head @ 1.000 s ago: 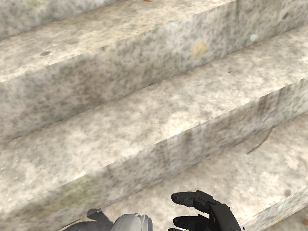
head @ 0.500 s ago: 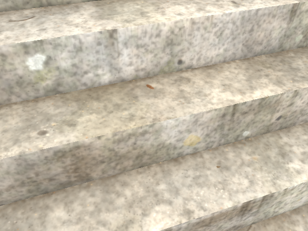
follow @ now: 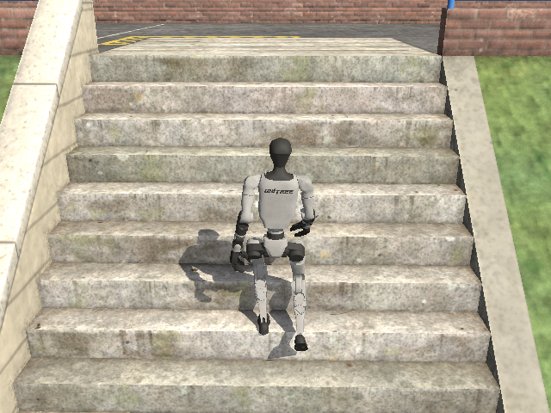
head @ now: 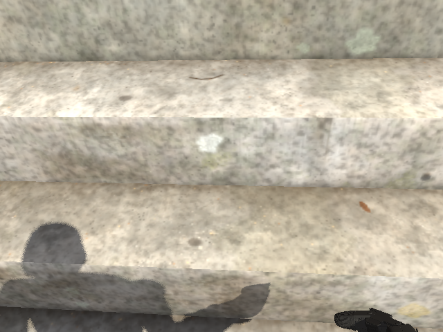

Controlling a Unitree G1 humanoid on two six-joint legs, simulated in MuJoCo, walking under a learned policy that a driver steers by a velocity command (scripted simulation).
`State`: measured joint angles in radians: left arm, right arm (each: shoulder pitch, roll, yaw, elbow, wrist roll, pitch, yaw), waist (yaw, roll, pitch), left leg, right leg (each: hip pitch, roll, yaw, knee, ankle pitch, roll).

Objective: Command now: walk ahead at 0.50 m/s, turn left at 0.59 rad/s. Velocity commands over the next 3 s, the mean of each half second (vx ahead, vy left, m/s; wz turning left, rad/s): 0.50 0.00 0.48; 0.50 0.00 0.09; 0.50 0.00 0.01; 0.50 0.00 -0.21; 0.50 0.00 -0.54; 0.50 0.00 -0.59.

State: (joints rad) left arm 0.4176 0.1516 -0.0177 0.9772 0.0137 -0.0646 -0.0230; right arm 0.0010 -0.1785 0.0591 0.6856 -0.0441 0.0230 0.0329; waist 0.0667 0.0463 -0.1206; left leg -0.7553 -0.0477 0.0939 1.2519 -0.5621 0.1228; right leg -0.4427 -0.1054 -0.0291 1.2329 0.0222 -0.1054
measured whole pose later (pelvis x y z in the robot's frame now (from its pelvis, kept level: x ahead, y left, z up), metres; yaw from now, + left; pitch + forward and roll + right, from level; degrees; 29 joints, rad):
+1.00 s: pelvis +0.46 +0.08 +0.35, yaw +16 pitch +6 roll +4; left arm 0.58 0.05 -0.02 1.16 0.00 -0.07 0.02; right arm -0.15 -0.05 0.14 0.57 -0.01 -0.07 0.05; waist 0.08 0.00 -0.04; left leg -1.06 0.07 0.21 1.40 -0.50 0.12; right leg 0.02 -0.17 -0.05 0.28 -0.02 -0.01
